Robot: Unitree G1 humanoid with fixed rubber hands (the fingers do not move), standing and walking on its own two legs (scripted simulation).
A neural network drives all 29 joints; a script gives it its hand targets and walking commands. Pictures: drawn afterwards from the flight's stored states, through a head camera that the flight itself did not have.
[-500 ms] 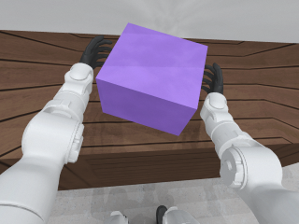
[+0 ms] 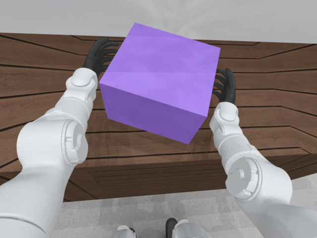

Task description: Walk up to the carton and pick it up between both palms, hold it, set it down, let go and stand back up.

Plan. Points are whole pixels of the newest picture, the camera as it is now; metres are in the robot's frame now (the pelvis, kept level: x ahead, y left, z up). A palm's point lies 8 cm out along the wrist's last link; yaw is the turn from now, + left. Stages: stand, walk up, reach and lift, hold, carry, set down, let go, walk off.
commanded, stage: reach and lift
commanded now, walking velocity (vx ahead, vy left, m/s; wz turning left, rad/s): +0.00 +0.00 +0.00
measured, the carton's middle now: (162, 84) +0.50 -0.04 +0.02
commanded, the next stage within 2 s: none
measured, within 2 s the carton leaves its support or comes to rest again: leaves its support in 0.92 s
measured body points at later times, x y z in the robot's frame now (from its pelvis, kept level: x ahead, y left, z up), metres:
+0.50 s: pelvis -0.01 -0.01 +0.01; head +0.10 +0.03 +0.44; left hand +0.51 +0.12 +0.08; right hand +0.41 -0.21 +0.06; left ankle +0.00 +0.08 -0.71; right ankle +0.02 -0.14 -0.71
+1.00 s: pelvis -0.01 -0.03 +0.02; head +0.07 -0.01 +0.46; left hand +0.47 +0.10 +0.08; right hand +0.39 -0.24 +0.07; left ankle +0.00 +0.08 -0.71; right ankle +0.02 -0.14 -0.71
